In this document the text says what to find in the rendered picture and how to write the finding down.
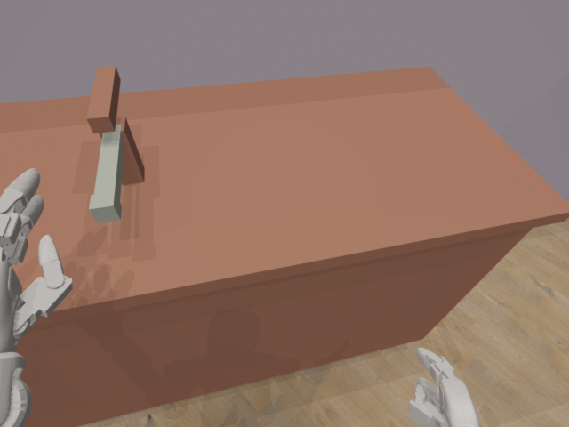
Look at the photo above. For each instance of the robot left forearm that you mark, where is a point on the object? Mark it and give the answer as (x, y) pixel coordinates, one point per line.
(15, 395)

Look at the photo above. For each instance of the tap lever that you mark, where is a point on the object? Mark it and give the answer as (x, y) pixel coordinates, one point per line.
(105, 203)

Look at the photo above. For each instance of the robot left hand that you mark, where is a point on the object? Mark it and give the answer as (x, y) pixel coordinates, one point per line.
(19, 212)

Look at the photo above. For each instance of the counter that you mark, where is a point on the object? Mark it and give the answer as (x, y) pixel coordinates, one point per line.
(266, 227)

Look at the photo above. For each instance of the robot right hand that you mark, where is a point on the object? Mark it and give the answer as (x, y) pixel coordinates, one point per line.
(450, 405)

